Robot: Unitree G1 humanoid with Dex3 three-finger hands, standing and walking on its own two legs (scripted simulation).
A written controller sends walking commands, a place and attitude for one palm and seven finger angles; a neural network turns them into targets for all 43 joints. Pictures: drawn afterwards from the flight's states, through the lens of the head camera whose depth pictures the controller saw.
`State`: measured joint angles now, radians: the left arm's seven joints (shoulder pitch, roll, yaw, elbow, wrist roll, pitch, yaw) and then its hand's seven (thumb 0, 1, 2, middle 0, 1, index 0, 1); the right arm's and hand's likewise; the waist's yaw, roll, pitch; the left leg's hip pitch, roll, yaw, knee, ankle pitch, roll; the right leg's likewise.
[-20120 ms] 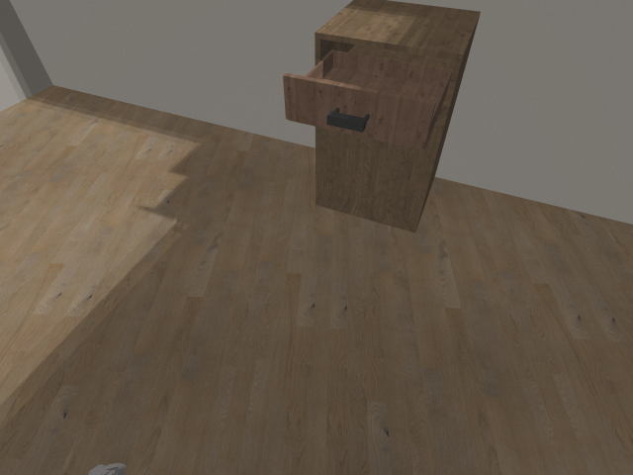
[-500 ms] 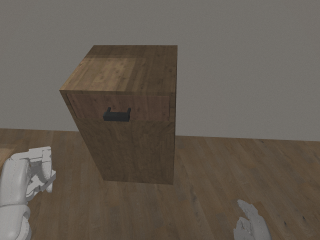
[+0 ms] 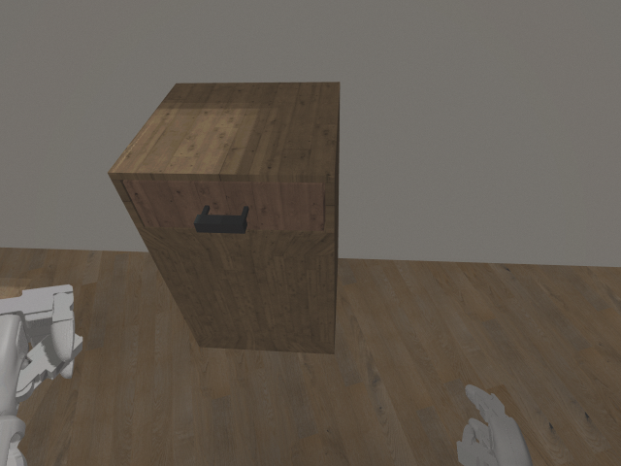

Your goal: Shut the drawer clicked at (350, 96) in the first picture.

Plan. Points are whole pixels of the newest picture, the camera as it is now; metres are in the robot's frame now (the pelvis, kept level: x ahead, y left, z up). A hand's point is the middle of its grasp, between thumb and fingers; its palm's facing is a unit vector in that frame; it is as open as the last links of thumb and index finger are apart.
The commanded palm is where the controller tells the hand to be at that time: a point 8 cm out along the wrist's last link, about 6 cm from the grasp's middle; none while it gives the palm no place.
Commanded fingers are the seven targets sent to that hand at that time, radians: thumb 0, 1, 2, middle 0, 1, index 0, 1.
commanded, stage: step back with the hand held close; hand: left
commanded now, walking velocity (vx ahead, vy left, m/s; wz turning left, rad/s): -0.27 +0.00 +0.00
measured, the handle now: (223, 216) +0.63 +0.26 -0.08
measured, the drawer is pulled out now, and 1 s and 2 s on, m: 0.00 0.00 0.00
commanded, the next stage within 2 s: stop stepping back and stand still in 1.16 s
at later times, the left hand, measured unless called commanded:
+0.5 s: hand (5, 422) +0.12 +0.27 +0.16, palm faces +0.33 -0.81 -0.49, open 3.3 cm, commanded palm +0.06 +0.31 +0.17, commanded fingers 0.00 0.90 0.90 -1.40 -1.60 -1.40 -1.60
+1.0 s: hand out of the picture +0.04 +0.28 +0.17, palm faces +0.37 -0.77 -0.52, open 3.3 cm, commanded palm -0.03 +0.31 +0.17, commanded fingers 0.00 0.90 0.90 -1.40 -1.60 -1.40 -1.60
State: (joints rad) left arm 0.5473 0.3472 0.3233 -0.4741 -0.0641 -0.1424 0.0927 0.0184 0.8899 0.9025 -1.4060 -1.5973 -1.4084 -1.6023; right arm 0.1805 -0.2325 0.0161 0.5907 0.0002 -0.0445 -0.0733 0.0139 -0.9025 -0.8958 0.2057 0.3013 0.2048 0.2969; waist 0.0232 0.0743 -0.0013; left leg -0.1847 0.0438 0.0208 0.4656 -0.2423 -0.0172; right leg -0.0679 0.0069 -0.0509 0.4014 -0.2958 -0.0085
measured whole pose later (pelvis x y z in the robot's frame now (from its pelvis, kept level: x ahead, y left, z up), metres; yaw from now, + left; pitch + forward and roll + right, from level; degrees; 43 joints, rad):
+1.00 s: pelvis -0.15 +0.02 -0.02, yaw +2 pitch +4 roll -2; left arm 0.65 0.47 0.47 -0.64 -0.05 -0.28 0.14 0.02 0.89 0.90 -1.41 -1.60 -1.41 -1.60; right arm 0.21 -0.18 -0.01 0.57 -0.01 -0.09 -0.06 0.01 -0.90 -0.90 0.21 0.30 0.21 0.30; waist -0.02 -0.01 -0.01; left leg -0.57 0.03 0.02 0.48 -0.01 0.03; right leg -0.20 0.06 -0.01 0.55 -0.42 -0.02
